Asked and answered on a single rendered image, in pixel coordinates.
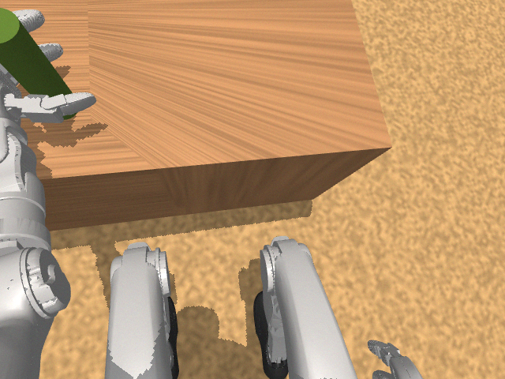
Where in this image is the left robot arm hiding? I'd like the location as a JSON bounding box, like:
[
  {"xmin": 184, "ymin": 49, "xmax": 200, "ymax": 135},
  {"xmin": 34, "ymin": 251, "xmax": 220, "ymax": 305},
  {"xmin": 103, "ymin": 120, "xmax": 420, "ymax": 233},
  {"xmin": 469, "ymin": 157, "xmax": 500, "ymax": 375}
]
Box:
[{"xmin": 0, "ymin": 117, "xmax": 71, "ymax": 379}]

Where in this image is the right robot hand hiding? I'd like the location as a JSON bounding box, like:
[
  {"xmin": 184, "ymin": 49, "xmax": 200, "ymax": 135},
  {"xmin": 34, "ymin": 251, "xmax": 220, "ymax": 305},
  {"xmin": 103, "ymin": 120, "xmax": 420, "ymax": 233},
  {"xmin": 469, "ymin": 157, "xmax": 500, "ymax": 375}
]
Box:
[{"xmin": 368, "ymin": 340, "xmax": 423, "ymax": 379}]

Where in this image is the can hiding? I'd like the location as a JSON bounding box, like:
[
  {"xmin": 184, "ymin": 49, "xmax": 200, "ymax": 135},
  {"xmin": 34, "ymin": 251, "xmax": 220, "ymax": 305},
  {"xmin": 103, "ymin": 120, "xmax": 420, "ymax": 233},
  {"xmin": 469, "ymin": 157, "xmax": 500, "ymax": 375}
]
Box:
[{"xmin": 0, "ymin": 8, "xmax": 77, "ymax": 120}]

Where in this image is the right robot foot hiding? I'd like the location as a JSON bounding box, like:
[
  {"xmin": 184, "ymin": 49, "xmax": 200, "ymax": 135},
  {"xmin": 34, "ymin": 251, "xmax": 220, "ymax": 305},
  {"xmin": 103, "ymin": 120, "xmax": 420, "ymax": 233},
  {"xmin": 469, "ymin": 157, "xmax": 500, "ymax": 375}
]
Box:
[{"xmin": 253, "ymin": 291, "xmax": 288, "ymax": 379}]

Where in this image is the left robot hand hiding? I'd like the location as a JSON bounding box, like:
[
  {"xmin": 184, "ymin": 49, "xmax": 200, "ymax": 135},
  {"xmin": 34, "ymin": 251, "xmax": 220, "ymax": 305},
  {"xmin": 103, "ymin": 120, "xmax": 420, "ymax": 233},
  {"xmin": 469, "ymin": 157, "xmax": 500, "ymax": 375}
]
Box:
[{"xmin": 0, "ymin": 9, "xmax": 96, "ymax": 126}]

